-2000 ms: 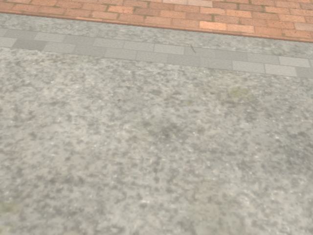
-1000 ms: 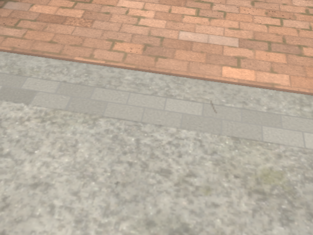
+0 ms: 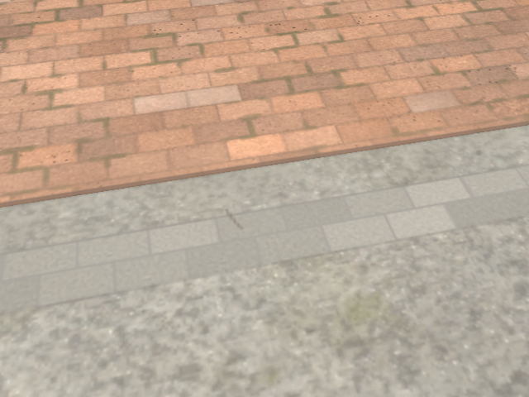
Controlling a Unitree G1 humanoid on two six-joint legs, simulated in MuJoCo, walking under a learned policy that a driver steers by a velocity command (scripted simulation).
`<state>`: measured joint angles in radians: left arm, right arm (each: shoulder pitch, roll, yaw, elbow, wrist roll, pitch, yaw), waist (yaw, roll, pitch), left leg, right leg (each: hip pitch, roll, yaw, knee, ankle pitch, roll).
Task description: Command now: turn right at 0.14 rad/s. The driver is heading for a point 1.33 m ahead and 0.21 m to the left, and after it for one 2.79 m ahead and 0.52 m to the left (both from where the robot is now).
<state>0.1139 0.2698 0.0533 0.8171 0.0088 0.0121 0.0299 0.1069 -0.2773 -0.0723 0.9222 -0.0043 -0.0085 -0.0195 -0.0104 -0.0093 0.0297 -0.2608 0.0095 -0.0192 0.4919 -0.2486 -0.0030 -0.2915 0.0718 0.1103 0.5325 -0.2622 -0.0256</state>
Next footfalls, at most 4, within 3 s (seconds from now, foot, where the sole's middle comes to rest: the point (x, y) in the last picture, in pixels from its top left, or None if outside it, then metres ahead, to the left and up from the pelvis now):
0.28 right None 0.04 -0.12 -0.77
0.74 left None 0.39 0.14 -0.77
1.22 right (258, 306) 0.72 0.03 -0.77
1.60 left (175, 343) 0.62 0.25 -0.77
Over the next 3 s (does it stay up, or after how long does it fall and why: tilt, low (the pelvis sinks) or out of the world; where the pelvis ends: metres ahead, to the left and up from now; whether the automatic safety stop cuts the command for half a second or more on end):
stays up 0.68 0.09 0.01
